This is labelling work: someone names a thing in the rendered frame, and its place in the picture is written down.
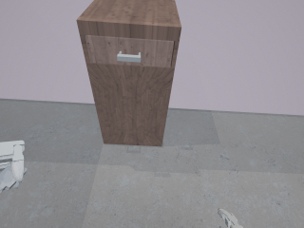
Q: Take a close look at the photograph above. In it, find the drawer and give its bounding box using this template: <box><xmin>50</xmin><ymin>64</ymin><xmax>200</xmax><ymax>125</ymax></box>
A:
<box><xmin>85</xmin><ymin>35</ymin><xmax>174</xmax><ymax>67</ymax></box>

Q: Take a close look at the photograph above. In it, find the handle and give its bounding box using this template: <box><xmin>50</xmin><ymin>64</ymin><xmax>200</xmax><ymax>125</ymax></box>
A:
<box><xmin>117</xmin><ymin>51</ymin><xmax>141</xmax><ymax>63</ymax></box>

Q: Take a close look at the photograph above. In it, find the robot right hand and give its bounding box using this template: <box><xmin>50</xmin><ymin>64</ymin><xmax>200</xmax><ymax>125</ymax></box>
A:
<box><xmin>218</xmin><ymin>208</ymin><xmax>243</xmax><ymax>228</ymax></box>

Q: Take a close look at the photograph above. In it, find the cabinet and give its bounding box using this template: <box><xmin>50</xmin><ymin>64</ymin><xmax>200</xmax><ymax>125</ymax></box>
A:
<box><xmin>76</xmin><ymin>0</ymin><xmax>181</xmax><ymax>147</ymax></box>

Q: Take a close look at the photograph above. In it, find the robot left hand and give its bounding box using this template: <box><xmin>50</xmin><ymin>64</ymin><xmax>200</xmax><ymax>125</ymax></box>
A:
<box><xmin>0</xmin><ymin>140</ymin><xmax>28</xmax><ymax>194</ymax></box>

